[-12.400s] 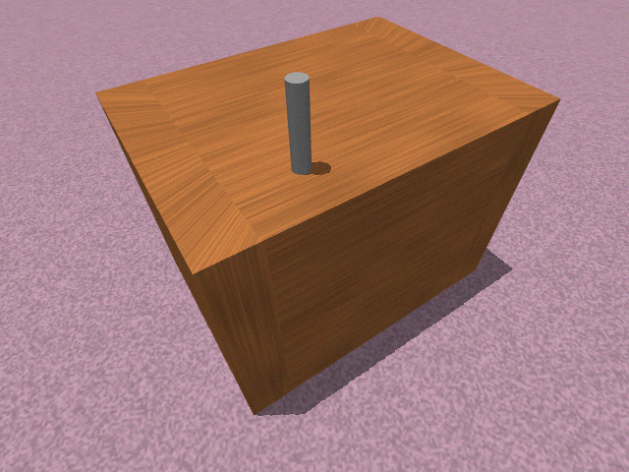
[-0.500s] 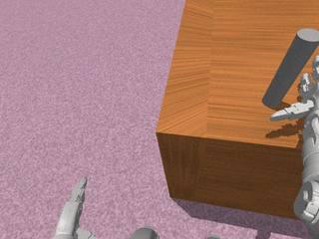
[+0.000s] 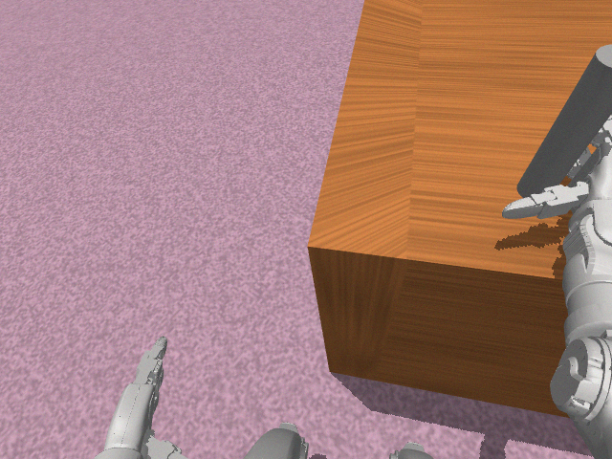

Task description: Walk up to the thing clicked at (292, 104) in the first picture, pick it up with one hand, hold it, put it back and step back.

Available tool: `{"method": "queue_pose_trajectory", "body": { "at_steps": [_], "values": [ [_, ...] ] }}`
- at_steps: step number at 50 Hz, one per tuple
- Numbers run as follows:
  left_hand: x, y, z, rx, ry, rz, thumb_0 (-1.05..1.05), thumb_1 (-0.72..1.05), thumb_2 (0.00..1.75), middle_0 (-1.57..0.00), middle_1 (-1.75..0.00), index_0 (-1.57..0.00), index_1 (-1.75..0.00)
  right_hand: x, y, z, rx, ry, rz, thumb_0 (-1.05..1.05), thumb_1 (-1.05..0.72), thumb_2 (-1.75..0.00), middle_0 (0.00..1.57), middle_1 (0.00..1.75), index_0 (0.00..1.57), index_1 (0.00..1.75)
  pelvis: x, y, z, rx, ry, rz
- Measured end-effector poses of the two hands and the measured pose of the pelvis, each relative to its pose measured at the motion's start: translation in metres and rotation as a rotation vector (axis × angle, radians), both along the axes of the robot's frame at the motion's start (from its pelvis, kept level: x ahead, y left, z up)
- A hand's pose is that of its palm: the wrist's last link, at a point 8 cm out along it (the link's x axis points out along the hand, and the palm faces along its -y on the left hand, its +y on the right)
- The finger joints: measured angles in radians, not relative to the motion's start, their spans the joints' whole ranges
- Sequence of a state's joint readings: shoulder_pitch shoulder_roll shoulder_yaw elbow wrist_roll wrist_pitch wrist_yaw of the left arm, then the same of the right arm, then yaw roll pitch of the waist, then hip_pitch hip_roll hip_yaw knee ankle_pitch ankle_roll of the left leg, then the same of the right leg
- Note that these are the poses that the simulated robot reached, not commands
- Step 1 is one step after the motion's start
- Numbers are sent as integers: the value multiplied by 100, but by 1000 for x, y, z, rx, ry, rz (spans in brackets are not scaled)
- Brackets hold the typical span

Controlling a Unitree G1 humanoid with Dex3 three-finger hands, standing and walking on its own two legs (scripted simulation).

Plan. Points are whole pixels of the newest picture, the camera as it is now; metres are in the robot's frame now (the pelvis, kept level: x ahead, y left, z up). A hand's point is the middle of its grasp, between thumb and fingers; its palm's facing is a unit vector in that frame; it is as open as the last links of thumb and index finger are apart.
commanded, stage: close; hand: right
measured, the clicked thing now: (569, 136) +0.50 -0.22 +0.13
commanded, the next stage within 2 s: settle in 0.54 s
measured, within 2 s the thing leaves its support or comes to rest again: leaves its support in 0.90 s
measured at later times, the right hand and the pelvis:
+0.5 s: hand (545, 164) +0.50 -0.21 +0.09, palm faces +0.19 +0.98 +0.03, open 8.8 cm; pelvis +0.00 +0.00 +0.00, yaw +0 degrees
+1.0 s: hand (551, 146) +0.51 -0.21 +0.11, palm faces +0.18 +0.98 +0.01, open 5.5 cm; pelvis +0.00 +0.00 +0.01, yaw +0 degrees
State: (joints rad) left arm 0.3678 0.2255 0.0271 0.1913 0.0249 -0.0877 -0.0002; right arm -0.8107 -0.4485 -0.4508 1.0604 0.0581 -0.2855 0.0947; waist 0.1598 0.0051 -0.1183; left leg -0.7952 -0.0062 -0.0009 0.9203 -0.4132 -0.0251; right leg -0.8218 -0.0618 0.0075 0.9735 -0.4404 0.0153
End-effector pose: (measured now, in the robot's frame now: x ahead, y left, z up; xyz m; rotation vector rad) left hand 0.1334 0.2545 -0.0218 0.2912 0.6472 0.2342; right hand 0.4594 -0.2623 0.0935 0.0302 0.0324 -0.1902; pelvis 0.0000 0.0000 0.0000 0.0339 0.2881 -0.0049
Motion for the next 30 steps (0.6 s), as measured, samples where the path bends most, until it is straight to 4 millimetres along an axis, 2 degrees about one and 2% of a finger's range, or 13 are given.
{"method": "queue_pose_trajectory", "body": {
  "at_steps": [4,10,16,22,30],
  "values": [
    [-2,0,0,4,6,-3,-1,-55,6,-6,-5,-6,-6,6,-4,4,-8,-3,-2,-1,55,-6,36,20,36,20,-1,0,-1,2,6,-3],
    [-1,5,4,25,1,-1,-1,-55,6,-6,-5,-6,-6,15,1,9,-1,5,19,-1,51,-15,56,35,56,35,-1,0,0,4,14,-4],
    [-1,7,8,24,-5,6,-1,-54,6,-6,-5,-6,-6,13,3,8,-3,7,26,-1,42,-26,74,50,75,50,2,-1,2,2,15,2],
    [2,7,5,15,-1,4,-1,-53,5,-6,-5,-6,-5,7,1,0,0,24,14,-1,26,-41,91,67,91,67,3,1,2,1,11,0],
    [5,4,6,28,-5,-10,-1,-53,5,-6,-5,-6,-5,13,-2,-3,0,11,13,-1,-3,-66,109,89,112,90,2,2,-1,5,20,-5]
  ]
}}
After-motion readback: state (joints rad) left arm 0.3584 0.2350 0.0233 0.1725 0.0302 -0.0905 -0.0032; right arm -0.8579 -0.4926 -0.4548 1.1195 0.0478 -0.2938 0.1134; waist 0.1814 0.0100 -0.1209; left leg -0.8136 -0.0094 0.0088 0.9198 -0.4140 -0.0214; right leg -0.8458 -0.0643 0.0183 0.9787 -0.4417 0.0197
